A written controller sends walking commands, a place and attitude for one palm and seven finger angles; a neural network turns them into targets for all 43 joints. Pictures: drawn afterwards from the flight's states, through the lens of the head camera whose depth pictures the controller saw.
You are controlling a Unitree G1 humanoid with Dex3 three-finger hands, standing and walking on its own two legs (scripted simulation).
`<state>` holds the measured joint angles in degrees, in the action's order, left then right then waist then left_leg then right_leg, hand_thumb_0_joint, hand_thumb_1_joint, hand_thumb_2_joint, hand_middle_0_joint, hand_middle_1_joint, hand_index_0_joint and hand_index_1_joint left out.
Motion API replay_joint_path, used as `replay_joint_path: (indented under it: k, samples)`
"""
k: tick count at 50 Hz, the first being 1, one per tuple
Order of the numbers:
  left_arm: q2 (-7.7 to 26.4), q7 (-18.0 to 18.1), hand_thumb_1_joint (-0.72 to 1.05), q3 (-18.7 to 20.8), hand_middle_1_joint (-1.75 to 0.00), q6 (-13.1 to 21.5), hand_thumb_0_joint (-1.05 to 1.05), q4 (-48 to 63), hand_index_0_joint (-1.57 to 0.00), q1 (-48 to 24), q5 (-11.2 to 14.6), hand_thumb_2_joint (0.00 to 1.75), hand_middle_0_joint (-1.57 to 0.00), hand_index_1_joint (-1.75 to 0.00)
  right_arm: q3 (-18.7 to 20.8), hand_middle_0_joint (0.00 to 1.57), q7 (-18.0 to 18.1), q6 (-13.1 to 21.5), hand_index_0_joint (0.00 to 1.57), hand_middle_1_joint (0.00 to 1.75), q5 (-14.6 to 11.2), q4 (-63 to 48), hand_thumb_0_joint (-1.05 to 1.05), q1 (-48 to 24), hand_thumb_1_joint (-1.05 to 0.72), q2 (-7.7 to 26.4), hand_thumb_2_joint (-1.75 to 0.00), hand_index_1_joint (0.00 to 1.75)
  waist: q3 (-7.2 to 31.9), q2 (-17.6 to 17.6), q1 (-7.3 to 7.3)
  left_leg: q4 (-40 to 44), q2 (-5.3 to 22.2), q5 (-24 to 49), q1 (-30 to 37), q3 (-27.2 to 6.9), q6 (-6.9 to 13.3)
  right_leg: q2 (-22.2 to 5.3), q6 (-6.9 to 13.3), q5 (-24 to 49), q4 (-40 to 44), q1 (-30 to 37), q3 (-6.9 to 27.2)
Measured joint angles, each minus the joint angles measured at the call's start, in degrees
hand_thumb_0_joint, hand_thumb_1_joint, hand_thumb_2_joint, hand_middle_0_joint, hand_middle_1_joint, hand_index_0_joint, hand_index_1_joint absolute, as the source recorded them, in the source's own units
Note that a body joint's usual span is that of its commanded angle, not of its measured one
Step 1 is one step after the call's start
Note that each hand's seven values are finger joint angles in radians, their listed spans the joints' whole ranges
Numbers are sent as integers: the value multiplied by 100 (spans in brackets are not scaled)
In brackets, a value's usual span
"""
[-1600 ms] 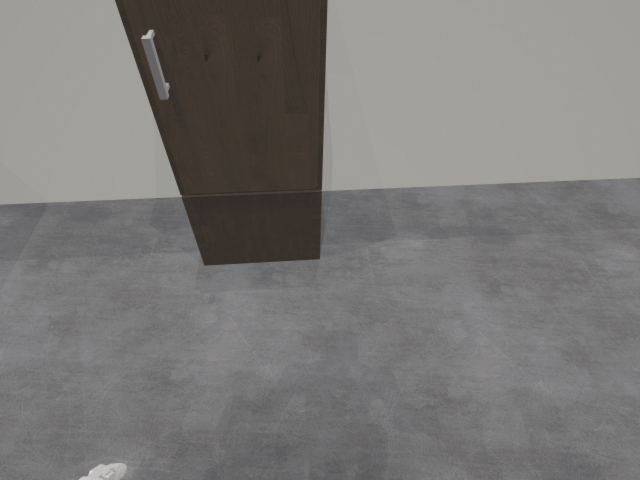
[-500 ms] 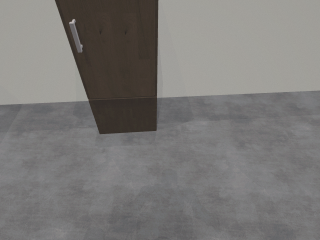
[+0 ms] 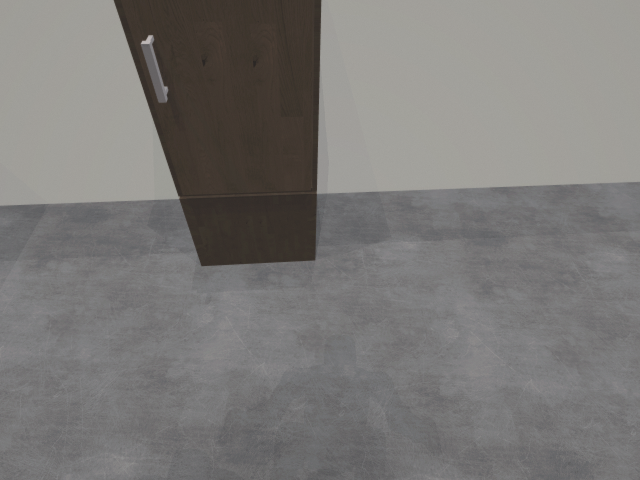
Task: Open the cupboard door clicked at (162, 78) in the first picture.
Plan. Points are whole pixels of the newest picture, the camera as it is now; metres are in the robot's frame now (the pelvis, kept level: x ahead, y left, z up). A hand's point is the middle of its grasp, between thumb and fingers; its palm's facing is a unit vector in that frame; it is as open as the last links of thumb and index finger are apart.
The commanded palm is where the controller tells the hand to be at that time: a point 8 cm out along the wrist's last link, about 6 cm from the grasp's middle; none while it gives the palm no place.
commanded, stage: walk to a spot facing it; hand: left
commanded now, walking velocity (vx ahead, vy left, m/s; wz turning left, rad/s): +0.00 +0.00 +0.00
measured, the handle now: (156, 69) +0.96 +0.46 +0.05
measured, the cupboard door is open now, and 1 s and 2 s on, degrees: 0 0 0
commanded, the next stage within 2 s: turn to face it in 1.12 s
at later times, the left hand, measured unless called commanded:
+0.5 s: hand out of the picture +0.01 +0.25 -0.20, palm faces +0.21 -0.95 -0.22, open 7.3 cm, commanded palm none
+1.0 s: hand out of the picture -0.02 +0.20 -0.16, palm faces +0.53 -0.81 -0.25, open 7.3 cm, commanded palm none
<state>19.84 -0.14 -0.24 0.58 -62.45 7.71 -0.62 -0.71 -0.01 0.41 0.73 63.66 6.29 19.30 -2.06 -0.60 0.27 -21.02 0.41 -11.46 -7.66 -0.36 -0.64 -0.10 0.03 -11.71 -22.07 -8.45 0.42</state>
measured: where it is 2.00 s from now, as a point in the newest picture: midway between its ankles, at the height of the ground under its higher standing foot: outside the picture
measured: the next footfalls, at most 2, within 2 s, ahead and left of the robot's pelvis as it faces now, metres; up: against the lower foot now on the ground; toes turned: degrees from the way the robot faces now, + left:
right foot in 0.82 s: +0.11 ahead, -0.09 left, +0.00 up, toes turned +21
left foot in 1.26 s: +0.13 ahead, +0.25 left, +0.00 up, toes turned +49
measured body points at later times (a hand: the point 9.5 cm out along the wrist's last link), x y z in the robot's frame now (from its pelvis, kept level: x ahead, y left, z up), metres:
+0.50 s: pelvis -0.02 +0.03 -0.02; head +0.01 +0.06 +0.43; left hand +0.00 +0.30 -0.18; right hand +0.06 -0.21 -0.16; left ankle -0.01 +0.13 -0.75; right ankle -0.01 -0.11 -0.69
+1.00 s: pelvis +0.05 +0.02 +0.00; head +0.06 +0.01 +0.45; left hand -0.05 +0.25 -0.14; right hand +0.23 -0.20 -0.15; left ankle +0.01 +0.15 -0.66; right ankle +0.07 -0.10 -0.75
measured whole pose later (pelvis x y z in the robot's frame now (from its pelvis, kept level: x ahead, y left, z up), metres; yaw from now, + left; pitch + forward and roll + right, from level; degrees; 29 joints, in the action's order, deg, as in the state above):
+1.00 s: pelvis +0.05 +0.02 +0.00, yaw +32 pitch +0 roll +1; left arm 10.9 0.8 2.3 2.8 -55.5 19.0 -1.3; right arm 5.3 -2.5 -3.0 2.2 55.6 15.3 15.8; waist 0.4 0.9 -1.2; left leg -65.1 2.2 -14.8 -34.2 0.6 -1.3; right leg -4.5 -0.7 -17.1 -23.5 -5.6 -9.5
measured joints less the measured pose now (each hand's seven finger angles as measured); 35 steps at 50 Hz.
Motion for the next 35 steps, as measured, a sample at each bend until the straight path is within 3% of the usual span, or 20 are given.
replay_joint_path:
  k: [10, 13, 17, 19, 21, 23, 26, 29, 35]
  samples:
    - [-99, 101, 91, 60, -30, -112, 0, 211, -21, -63, 10, 90, -21, -30, 42, 20, 13, -131, 20, 30, 14, -180, 1, 79, -91, -61, -90, 30, -12, 26, -59, -369, -77, -118, -297, -190, -1, -78, -23, -181, -326, -192, -191]
    - [-249, 125, 91, 84, -30, -169, 0, 425, -21, -27, -6, 90, -21, -30, 87, 20, -5, -250, 20, 30, 17, -340, 1, 192, -91, -161, -90, 30, -54, 87, -86, -939, -102, -279, -682, -279, 16, -120, -20, -329, -605, -362, -374]
    - [-428, 156, 91, 116, -30, -188, 0, 701, -21, 58, -74, 90, -21, -30, 189, 20, -39, -368, 20, 30, 2, -519, 1, 371, -91, -380, -90, 30, -243, 7, -117, -2303, -51, -1329, -1205, 63, -17, -328, -57, -539, -967, -437, -670]
    - [-461, 151, 91, 133, -30, -213, 0, 772, -21, 122, -75, 90, -21, -30, 206, 20, -74, -349, 20, 30, -10, -618, 1, 490, -91, -507, -90, 30, -302, -112, -163, -1999, 6, -1060, -1110, 261, -39, -509, -151, -693, -1249, -510, -792]
    - [-486, 131, 91, 167, -30, -283, 0, 840, -21, 193, -34, 90, -21, -30, 217, 20, -103, -280, 20, 30, 24, -729, 1, 636, -91, -595, -90, 30, -281, -197, -179, -1668, -49, -535, -1105, 264, 119, -660, -269, -1194, -1931, -831, -790]
    - [-503, 128, 91, 225, -30, -386, 0, 830, -21, 222, -28, 90, -21, -30, 210, 20, -100, -249, 20, 30, 56, -767, 1, 696, -91, -724, -90, 30, -308, -272, -150, -1757, -151, -597, -1189, 267, 295, -575, -291, -1726, -2970, -1276, -463]
    - [-544, 71, 91, 306, -30, -409, 0, 739, -21, 284, -43, 90, -21, -30, 178, 20, -57, -219, 20, 30, 82, -774, 1, 842, -91, -876, -90, 30, -241, -242, -165, -1382, -223, -448, -1097, 150, 364, -420, -292, -1504, -3852, -1697, -258]
    - [-584, -1, 91, 347, -30, -346, 0, 719, -21, 400, -55, 90, -20, -30, 172, 20, -35, -162, 20, 30, 84, -750, 1, 1004, -91, -956, -90, 30, -109, -146, -177, -923, -256, -187, -964, -9, 375, -361, -320, -1244, -3822, -1795, -245]
    - [-648, -62, 91, 392, -30, -266, 0, 787, -20, 478, -55, 90, -20, -30, 261, 20, -25, -91, 21, 30, 93, -702, 1, 1252, -90, -942, -90, 30, 85, 73, -280, -482, -319, 34, -827, -432, 371, -246, -350, -1308, -2825, -1546, -220]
